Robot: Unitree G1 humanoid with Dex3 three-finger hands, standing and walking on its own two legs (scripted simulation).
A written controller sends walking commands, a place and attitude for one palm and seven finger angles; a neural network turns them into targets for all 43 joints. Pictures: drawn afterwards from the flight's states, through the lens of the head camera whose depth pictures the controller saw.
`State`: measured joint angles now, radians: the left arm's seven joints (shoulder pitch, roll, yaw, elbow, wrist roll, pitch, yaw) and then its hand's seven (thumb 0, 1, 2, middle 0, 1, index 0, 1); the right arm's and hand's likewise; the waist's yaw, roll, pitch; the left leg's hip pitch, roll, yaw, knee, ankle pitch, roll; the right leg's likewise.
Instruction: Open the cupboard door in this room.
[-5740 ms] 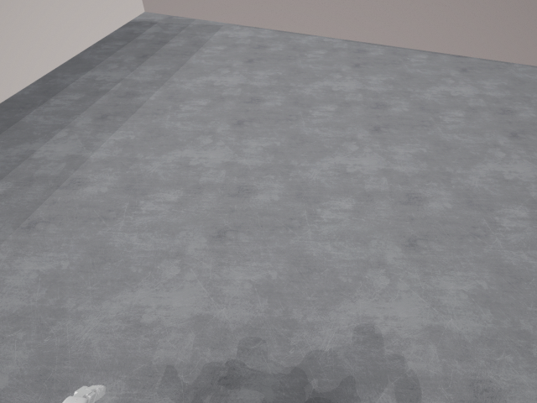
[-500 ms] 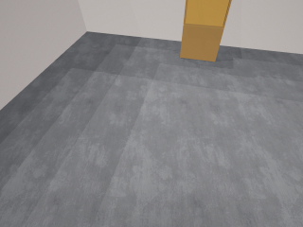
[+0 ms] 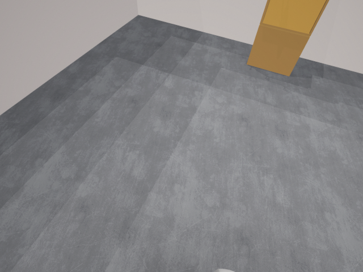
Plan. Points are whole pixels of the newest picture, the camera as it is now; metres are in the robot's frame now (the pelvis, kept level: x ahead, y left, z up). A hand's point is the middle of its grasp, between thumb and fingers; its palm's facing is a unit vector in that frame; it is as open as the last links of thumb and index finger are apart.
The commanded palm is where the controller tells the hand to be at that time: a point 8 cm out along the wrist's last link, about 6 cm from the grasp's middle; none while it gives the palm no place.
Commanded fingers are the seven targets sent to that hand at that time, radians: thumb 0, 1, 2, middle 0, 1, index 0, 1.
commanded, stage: stand and wait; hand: left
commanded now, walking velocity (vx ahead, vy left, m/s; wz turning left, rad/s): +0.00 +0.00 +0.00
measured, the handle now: out of the picture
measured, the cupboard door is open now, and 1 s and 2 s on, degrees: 0 0 0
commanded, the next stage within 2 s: turn or walk to find it in 0.38 s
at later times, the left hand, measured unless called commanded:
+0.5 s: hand out of the picture +0.00 +0.14 -0.17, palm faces +0.04 -0.98 -0.19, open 7.3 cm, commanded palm none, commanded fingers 0.00 0.90 0.90 -0.20 -0.30 -0.20 -0.30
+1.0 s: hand out of the picture +0.03 +0.16 -0.17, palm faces -0.01 -0.98 -0.21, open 7.3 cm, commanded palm none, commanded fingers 0.00 0.90 0.90 -0.20 -0.30 -0.20 -0.30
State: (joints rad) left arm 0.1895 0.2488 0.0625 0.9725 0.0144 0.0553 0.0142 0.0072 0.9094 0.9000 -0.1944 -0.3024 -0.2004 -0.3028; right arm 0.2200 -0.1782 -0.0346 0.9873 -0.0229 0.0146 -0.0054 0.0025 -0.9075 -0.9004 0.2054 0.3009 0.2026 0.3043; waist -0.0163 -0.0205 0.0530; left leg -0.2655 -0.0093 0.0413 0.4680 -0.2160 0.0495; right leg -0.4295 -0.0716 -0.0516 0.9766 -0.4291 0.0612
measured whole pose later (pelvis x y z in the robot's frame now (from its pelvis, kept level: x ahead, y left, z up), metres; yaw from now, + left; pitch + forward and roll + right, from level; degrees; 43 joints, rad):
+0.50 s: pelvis +0.01 -0.03 +0.00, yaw +0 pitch -1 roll +0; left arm 0.28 0.15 0.00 1.12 0.00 0.01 0.02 0.01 0.92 0.90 -0.20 -0.30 -0.20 -0.30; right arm 0.25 -0.17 -0.01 1.14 -0.01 0.01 -0.02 0.00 -0.91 -0.90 0.20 0.30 0.20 0.30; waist 0.01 0.01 0.03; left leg -0.20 0.03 0.02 0.44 -0.22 -0.02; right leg -0.16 0.00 -0.05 0.45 -0.28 -0.03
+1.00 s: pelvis +0.01 -0.02 +0.00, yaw -2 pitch -1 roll +0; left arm 0.26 0.15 0.00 1.12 0.00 0.00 0.03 0.01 0.92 0.90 -0.20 -0.30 -0.20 -0.30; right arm 0.27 -0.13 -0.01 1.17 -0.01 -0.01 -0.03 0.00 -0.91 -0.90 0.20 0.30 0.20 0.30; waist -0.01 0.01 0.02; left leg -0.17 0.02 0.07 0.42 -0.22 0.00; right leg -0.15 0.00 -0.01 0.43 -0.26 -0.01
